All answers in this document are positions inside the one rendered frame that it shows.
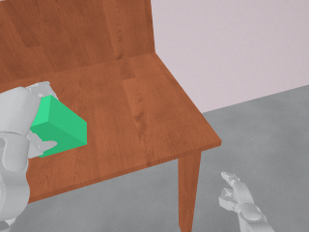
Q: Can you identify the left robot hand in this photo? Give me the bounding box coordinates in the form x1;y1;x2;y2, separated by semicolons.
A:
0;81;59;159

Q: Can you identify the table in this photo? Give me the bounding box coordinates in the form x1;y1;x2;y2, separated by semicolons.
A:
0;0;222;232

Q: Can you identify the sponge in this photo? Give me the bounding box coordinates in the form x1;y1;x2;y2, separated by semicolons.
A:
30;95;87;158

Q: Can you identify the right robot hand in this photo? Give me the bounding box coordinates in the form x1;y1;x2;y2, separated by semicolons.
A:
218;171;254;213

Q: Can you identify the robot right forearm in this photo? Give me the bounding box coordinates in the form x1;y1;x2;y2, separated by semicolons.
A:
238;202;275;232

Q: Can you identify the robot left forearm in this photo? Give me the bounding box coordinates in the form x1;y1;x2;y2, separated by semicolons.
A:
0;131;30;232

